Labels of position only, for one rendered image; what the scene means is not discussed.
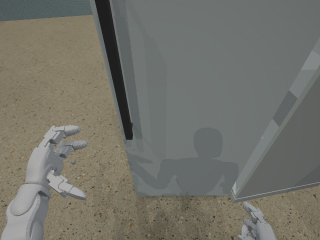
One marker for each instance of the fridge door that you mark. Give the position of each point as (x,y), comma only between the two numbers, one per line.
(203,80)

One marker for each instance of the handle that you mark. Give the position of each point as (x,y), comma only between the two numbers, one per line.
(108,32)

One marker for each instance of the left robot forearm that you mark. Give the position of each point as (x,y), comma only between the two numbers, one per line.
(26,213)

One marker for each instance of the right robot hand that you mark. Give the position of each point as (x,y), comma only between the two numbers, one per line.
(259,229)

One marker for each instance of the left robot hand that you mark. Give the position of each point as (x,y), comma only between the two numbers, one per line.
(43,160)

